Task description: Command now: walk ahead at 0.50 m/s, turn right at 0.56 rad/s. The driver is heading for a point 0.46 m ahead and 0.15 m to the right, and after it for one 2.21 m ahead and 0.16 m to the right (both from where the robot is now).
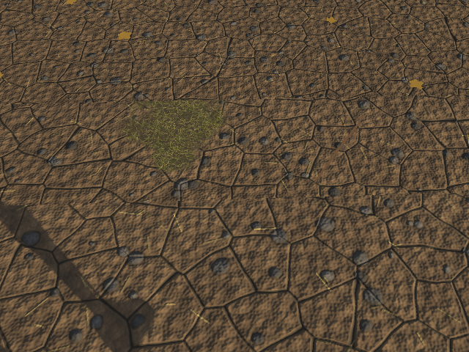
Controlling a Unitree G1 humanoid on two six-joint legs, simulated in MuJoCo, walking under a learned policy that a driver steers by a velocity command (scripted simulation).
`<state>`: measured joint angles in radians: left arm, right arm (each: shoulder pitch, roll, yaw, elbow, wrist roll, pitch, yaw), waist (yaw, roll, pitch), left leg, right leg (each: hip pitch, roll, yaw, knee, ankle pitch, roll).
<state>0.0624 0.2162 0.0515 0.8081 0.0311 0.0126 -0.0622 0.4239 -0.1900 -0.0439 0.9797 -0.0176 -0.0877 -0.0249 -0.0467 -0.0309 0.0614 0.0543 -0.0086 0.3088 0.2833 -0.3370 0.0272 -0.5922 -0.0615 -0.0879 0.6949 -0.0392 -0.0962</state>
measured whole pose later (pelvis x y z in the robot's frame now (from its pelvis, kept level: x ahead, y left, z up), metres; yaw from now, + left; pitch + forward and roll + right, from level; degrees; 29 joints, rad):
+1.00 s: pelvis +0.58 -0.06 -0.16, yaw -22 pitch +1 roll +1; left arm 0.17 0.24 0.01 0.84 0.06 -0.03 0.00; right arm 0.42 -0.19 -0.04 0.96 -0.02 -0.07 0.00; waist -0.01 -0.06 0.05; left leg -0.27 -0.13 -0.05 0.48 -0.22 0.08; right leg -0.67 -0.02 0.00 1.35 -0.32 -0.03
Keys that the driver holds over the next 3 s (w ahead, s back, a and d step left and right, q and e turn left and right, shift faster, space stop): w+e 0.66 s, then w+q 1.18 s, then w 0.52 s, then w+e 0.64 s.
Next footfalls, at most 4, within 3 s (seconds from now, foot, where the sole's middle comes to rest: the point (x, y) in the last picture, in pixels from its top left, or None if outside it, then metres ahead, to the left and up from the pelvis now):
0.10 right None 0.18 -0.08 -0.77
0.80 left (237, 308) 0.65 -0.01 -0.93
1.26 right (297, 260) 0.82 -0.23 -0.93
1.74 left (237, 222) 0.98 -0.03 -0.93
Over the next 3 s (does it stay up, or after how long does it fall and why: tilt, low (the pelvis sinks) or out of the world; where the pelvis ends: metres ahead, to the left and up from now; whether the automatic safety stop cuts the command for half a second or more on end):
stays up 1.59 0.00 -0.30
